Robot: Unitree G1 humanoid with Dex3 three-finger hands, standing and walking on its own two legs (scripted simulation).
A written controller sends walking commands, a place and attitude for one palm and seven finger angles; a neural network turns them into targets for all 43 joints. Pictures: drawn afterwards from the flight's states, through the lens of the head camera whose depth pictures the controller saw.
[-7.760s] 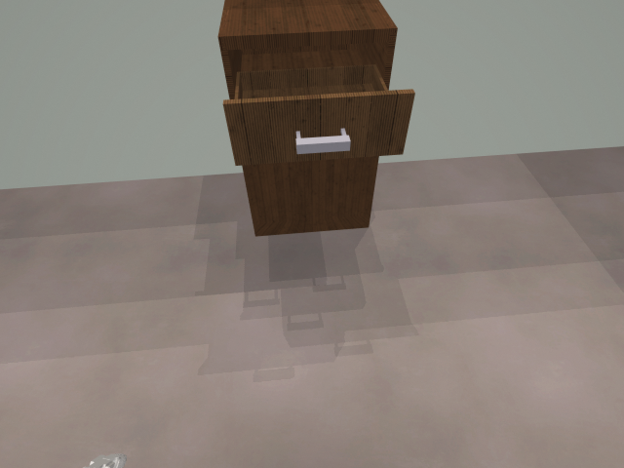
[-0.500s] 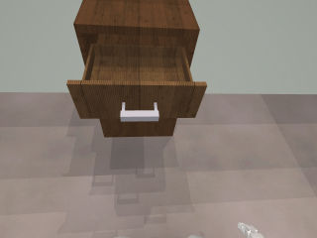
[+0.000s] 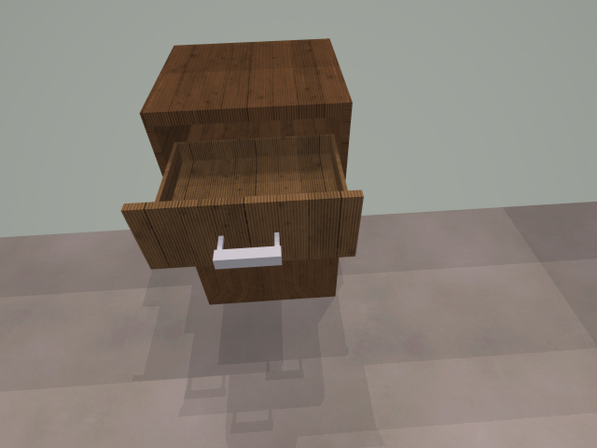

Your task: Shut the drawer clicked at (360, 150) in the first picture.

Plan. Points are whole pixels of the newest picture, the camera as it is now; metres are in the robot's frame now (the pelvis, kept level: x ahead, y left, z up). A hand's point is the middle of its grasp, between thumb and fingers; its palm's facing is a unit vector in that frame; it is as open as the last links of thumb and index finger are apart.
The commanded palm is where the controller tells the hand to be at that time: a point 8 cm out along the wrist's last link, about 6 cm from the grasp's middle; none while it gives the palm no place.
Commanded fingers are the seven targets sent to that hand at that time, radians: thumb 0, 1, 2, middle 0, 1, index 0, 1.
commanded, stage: take the last steps up to it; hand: left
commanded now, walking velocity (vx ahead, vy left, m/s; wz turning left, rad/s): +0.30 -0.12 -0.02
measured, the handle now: (248, 248) +0.50 +0.13 -0.07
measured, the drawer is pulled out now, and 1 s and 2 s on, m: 0.30 0.30 0.30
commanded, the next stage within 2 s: come to a stop and stand still in 0.54 s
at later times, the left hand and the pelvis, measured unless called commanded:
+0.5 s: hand out of the picture +0.08 +0.16 -0.19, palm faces +0.07 -0.99 -0.13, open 7.4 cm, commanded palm none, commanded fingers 0.00 0.90 0.90 -0.20 -0.30 -0.20 -0.30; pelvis +0.14 +0.00 -0.01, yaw -2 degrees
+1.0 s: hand (248, 366) +0.30 +0.12 -0.16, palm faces +0.05 -0.96 -0.27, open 7.3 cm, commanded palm none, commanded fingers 0.00 0.90 0.90 -0.20 -0.30 -0.20 -0.30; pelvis +0.21 -0.07 -0.01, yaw +1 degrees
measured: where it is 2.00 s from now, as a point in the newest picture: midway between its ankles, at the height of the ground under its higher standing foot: outside the picture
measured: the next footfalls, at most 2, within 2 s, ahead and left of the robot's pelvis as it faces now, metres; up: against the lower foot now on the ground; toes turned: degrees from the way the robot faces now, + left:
left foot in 0.36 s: +0.20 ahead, +0.10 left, +0.00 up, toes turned +6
right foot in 0.76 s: +0.32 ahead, -0.19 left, +0.00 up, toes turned -7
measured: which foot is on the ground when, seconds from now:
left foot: up 0.00-0.34, down 0.36-0.78, up 0.80-1.00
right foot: down 0.00-0.38, up 0.40-0.74, down 0.76-1.00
